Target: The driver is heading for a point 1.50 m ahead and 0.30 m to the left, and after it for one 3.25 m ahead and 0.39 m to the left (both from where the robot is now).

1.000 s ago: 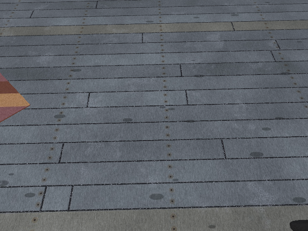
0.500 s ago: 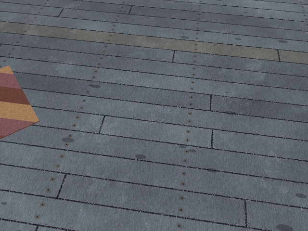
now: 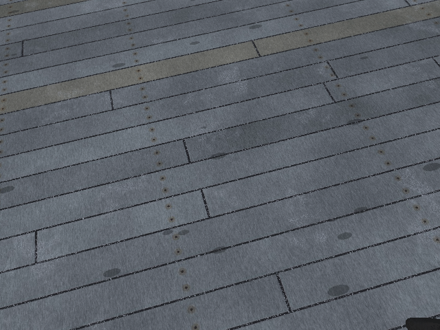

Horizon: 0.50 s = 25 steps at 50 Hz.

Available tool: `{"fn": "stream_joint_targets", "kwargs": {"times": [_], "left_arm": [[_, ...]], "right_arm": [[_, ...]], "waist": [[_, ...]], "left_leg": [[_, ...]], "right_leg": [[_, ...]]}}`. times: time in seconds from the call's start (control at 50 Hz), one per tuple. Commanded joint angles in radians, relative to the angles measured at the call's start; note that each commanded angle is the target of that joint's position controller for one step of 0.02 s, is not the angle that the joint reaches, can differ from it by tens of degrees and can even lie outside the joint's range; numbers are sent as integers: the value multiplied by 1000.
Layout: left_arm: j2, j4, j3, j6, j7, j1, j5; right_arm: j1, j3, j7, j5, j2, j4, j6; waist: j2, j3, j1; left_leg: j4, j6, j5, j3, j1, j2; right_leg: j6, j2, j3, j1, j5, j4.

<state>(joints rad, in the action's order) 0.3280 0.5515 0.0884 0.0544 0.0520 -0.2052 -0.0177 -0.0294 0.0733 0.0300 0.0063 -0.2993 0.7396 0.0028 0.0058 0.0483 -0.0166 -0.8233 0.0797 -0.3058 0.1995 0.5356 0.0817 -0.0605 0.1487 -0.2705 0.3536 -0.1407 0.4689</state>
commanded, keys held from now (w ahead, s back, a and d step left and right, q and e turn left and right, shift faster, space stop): e+shift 0.08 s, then q+shift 0.86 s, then e+shift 0.06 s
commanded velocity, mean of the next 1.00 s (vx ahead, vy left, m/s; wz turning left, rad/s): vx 0.00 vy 0.00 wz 0.37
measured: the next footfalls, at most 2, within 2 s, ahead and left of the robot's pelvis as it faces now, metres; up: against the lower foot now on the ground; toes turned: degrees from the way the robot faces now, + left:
left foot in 0.18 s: +0.12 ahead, +0.14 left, +0.00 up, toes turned -16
right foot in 0.56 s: +0.07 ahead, -0.08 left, +0.00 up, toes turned +14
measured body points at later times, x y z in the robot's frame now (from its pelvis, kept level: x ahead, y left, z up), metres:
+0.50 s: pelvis +0.04 +0.04 +0.00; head +0.08 +0.05 +0.45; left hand +0.22 +0.32 -0.09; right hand +0.16 -0.25 -0.10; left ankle +0.08 +0.15 -0.74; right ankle +0.01 -0.10 -0.72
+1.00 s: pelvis +0.04 +0.04 -0.01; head +0.09 +0.08 +0.44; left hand +0.02 +0.36 -0.12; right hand +0.34 -0.10 -0.09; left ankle +0.02 +0.17 -0.73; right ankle +0.03 -0.09 -0.74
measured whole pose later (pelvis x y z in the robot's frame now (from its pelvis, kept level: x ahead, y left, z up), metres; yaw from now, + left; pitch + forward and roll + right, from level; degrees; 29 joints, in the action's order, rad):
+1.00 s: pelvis +0.04 +0.04 -0.01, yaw +28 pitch +2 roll -1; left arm 0.31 0.70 0.09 0.01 0.00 -0.16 -0.03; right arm -0.11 0.08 -0.03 0.02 -0.30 0.56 0.08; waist 0.00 0.09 -0.04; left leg -0.68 0.04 -0.30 -0.05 0.42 -0.06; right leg 0.02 -0.08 0.23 0.13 -0.37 0.49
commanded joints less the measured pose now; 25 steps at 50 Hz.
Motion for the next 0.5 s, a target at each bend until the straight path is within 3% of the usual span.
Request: {"fn": "stream_joint_targets", "kwargs": {"times": [0.02,0.08,0.12,0.16,0.18,0.2,0.22,0.24,0.26,0.3,0.32,0.34,0.42,0.5], "left_arm": [[170,-77,54,-1,5,5,3],[174,-87,56,3,-2,20,1],[152,-94,44,2,-6,46,7],[111,-83,21,-2,-13,54,6],[64,-57,2,-7,-20,-3,14],[14,-32,-20,-14,-28,-86,39],[57,-52,-7,-21,-25,-63,36],[103,-35,4,-27,-21,-37,48],[110,-31,9,-35,-22,17,47],[92,-29,14,-43,-21,72,44],[86,-25,15,-48,-22,85,31],[79,-22,15,-53,-22,90,20],[42,-3,15,-70,-18,101,1],[40,33,22,-90,-34,68,-8]], "right_arm": [[31,26,-2,2,-85,-61,-27],[33,33,-13,5,-96,-62,-45],[-29,36,-25,0,-116,-39,-53],[-67,30,-37,-8,-102,-29,-60],[-42,22,-38,-22,-97,-45,-57],[-2,12,-36,-44,-119,-74,-49],[0,-4,-36,-67,-91,-56,-48],[30,-16,-40,-49,-57,-69,-49],[14,-13,-36,-25,-66,-64,-40],[-20,19,-22,13,-175,-70,-17],[-56,35,-14,15,-218,-70,-5],[-85,44,-10,15,-229,-73,3],[-120,57,0,25,-193,-92,26],[-103,72,7,37,-183,-120,44]], "waist": [[-171,-155,-8],[-182,-152,-15],[-194,-192,-9],[-160,-201,9],[-75,-197,-10],[136,-198,-60],[262,-121,-71],[201,-90,-53],[167,-78,-25],[148,-50,10],[140,-41,23],[135,-39,33],[176,-99,42],[187,-165,24]], "left_leg": [[64,2,16,-13,3,19],[168,-10,7,-6,-68,21],[238,-23,34,-31,-151,-14],[395,-52,219,-64,-313,-49],[469,-86,331,2,-392,-122],[509,-162,487,180,-447,-286],[549,-311,445,334,-310,-369],[565,-324,291,355,-278,-349],[553,-289,206,312,-295,-292],[525,-251,113,318,-339,-236],[518,-250,119,333,-349,-225],[516,-251,121,345,-368,-215],[489,-251,243,381,-458,-185],[455,-241,356,414,-464,-168]], "right_leg": [[-102,-218,-296,-192,71,-100],[-104,-208,-354,-197,107,-77],[-101,-220,-331,-220,207,-28],[-82,-200,-298,-171,208,16],[-40,-155,-252,-132,28,55],[22,-41,-122,-80,-349,211],[85,-4,-20,-50,-485,243],[125,-86,14,-54,-416,273],[140,-97,45,-47,-335,233],[158,-89,100,4,-295,214],[160,-73,125,27,-324,245],[160,-61,138,52,-348,259],[156,-42,131,63,-336,220],[134,-34,133,-55,-246,41]]}}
